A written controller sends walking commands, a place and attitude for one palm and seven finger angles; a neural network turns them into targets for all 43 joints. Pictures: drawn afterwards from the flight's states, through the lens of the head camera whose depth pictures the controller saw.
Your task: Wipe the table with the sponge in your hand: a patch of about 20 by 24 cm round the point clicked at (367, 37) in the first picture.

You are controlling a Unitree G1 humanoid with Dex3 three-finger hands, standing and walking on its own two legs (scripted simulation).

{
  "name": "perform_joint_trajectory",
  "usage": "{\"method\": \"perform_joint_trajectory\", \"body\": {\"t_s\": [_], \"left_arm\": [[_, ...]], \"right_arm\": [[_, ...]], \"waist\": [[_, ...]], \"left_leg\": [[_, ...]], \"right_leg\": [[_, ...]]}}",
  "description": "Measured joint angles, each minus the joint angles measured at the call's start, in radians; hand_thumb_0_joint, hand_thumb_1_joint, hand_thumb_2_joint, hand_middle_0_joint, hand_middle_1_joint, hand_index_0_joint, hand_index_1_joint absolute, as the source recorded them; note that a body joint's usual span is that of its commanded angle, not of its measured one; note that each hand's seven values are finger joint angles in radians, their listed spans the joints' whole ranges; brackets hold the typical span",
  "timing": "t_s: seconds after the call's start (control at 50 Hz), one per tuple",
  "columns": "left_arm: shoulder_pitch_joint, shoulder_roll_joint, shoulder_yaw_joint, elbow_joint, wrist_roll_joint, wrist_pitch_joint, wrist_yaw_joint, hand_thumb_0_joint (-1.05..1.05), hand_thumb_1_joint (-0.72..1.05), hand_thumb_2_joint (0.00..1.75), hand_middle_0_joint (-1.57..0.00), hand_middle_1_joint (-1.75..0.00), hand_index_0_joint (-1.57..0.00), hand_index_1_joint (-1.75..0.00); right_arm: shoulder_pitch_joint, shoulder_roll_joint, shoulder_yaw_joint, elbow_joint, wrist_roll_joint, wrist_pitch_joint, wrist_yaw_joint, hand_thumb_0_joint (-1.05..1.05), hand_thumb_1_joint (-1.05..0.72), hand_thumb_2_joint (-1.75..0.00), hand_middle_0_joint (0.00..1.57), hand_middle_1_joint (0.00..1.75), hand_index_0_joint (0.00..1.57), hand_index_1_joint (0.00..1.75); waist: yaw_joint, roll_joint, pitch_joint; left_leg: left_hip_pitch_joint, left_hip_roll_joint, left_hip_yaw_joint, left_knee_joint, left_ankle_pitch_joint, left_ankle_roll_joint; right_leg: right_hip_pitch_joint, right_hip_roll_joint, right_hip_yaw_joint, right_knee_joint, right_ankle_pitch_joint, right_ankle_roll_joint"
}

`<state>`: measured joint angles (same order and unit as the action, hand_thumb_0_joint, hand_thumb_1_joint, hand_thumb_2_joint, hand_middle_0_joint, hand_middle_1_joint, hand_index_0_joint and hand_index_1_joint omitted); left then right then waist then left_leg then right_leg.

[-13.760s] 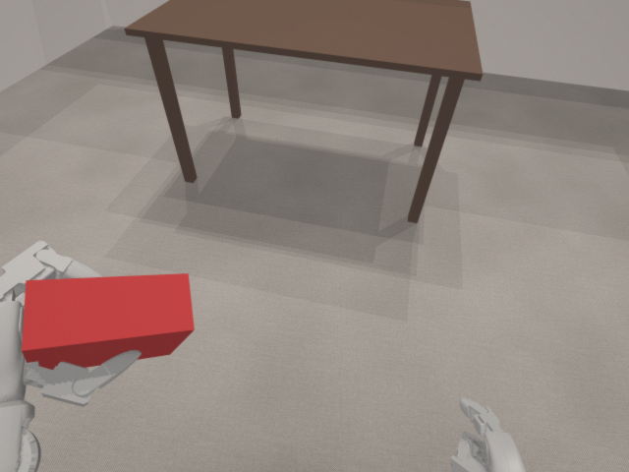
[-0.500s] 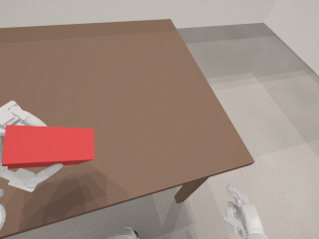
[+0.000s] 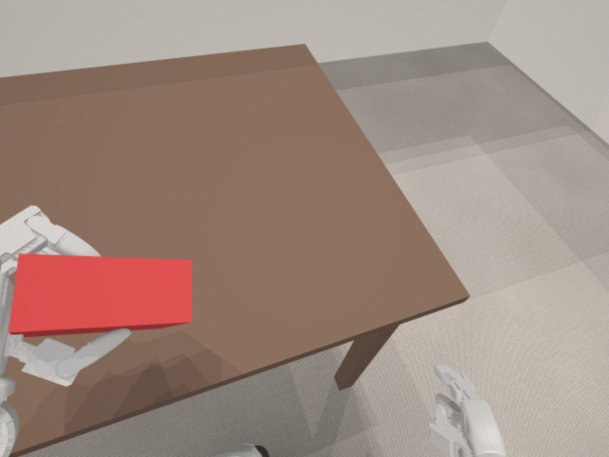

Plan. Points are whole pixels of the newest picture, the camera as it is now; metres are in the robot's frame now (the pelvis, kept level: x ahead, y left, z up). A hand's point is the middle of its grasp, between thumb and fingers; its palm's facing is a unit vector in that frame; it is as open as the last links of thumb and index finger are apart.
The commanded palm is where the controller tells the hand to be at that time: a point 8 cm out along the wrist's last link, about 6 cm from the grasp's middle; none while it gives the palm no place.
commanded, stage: look again from close up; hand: left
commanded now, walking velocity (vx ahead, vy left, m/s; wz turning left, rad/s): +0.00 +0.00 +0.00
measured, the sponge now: (129, 298) +0.24 +0.20 +0.13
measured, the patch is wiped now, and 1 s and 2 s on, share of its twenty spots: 0.00 0.00 0.00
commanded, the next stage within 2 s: come to a stop and stand still in 0.22 s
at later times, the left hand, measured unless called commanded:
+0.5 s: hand (109, 290) +0.23 +0.20 +0.17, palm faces +0.31 -0.85 -0.43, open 9.8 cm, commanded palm +0.17 +0.25 +0.18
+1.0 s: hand (112, 283) +0.25 +0.22 +0.14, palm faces +0.19 -0.86 -0.48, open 9.8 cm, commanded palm +0.19 +0.26 +0.18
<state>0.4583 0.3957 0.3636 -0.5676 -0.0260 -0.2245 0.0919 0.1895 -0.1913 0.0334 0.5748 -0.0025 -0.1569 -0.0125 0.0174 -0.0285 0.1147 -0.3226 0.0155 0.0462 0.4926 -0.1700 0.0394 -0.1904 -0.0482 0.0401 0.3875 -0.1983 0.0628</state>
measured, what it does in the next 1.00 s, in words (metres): stands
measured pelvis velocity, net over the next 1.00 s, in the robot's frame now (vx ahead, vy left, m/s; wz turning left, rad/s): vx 0.02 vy -0.01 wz -0.03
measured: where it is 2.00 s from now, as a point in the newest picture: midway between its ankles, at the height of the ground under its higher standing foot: outside the picture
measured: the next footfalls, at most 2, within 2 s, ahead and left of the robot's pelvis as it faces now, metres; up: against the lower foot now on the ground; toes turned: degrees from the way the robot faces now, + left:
none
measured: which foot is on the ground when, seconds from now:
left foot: down 0.00-1.00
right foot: down 0.00-1.00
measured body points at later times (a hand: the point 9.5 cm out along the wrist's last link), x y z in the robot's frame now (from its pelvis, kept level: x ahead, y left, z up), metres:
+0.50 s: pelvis +0.01 -0.03 +0.00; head +0.04 -0.02 +0.45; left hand +0.21 +0.25 +0.19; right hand +0.19 -0.27 -0.07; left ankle +0.06 +0.09 -0.74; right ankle +0.01 -0.18 -0.74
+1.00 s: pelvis +0.02 -0.01 +0.00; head +0.07 +0.02 +0.44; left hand +0.23 +0.26 +0.16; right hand +0.18 -0.24 -0.08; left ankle +0.06 +0.09 -0.74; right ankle +0.01 -0.18 -0.74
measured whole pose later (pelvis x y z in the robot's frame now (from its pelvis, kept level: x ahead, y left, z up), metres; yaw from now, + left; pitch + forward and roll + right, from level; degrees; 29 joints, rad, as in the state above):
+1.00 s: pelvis +0.02 -0.01 +0.00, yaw -2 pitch +0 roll -1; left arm 0.48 0.44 0.36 -0.49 -0.02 -0.24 0.04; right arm 0.21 -0.17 0.01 0.55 0.02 -0.15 -0.02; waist 0.00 -0.05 0.13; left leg -0.29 0.02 0.08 0.49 -0.20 0.03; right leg -0.20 -0.04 0.08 0.44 -0.24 0.06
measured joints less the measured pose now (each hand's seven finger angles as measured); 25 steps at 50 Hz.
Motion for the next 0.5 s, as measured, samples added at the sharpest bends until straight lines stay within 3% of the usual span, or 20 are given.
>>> {"method": "perform_joint_trajectory", "body": {"t_s": [0.16,0.34,0.5], "left_arm": [[0.021,0.003,0.018,0.071,-0.014,-0.014,-0.010,-0.01,-0.48,1.02,-0.77,-1.35,-0.78,-1.35],[0.017,-0.037,-0.030,0.091,-0.014,0.009,-0.017,-0.01,-0.48,1.02,-0.77,-1.35,-0.78,-1.35],[0.025,-0.008,-0.011,0.059,-0.024,-0.004,-0.012,-0.01,-0.48,1.02,-0.77,-1.35,-0.78,-1.35]], "right_arm": [[0.012,-0.027,-0.028,0.007,0.014,0.011,-0.017,0.02,-0.91,-0.90,0.21,0.30,0.21,0.30],[0.014,-0.036,-0.035,0.004,0.019,0.004,-0.030,0.02,-0.91,-0.90,0.20,0.30,0.20,0.30],[-0.001,-0.029,-0.032,0.002,0.019,0.010,-0.031,0.02,-0.91,-0.90,0.21,0.30,0.20,0.30]], "waist": [[-0.015,0.031,-0.042],[-0.014,0.037,-0.047],[-0.014,0.041,-0.046]], "left_leg": [[0.013,0.023,-0.011,-0.006,-0.003,-0.022],[0.026,0.038,-0.020,-0.012,-0.004,-0.039],[0.033,0.043,-0.019,-0.017,-0.010,-0.044]], "right_leg": [[0.014,0.023,-0.008,-0.008,0.001,0.000],[0.024,0.040,-0.016,-0.006,-0.007,-0.017],[0.029,0.043,-0.014,-0.010,-0.012,-0.022]]}}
